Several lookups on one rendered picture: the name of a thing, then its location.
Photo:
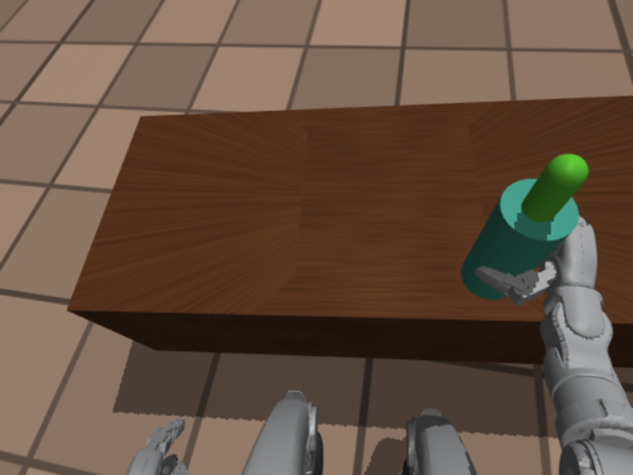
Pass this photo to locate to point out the left robot hand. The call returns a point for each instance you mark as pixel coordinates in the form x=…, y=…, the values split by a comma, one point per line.
x=149, y=461

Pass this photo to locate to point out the right robot hand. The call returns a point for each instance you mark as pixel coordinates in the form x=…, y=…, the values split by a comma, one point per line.
x=572, y=262

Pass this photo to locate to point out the right robot arm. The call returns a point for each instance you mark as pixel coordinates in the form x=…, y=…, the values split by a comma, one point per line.
x=594, y=420

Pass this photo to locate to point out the bottle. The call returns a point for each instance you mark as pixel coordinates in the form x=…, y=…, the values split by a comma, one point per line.
x=531, y=218

